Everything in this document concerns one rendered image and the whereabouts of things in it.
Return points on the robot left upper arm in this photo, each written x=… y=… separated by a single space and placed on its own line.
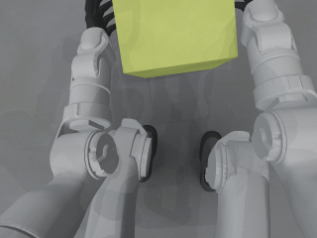
x=80 y=163

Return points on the robot right thigh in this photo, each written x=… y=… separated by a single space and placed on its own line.
x=243 y=209

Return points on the left robot hand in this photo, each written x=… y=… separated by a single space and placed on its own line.
x=94 y=15

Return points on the robot left foot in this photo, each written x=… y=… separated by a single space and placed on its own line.
x=152 y=133

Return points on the robot right upper arm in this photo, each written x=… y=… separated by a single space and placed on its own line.
x=287 y=138

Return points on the carton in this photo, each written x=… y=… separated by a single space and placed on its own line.
x=164 y=37

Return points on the right robot hand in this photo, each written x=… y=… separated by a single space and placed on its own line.
x=242 y=5

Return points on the robot left forearm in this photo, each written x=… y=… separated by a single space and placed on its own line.
x=90 y=85

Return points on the robot right forearm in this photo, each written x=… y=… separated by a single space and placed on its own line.
x=274 y=60

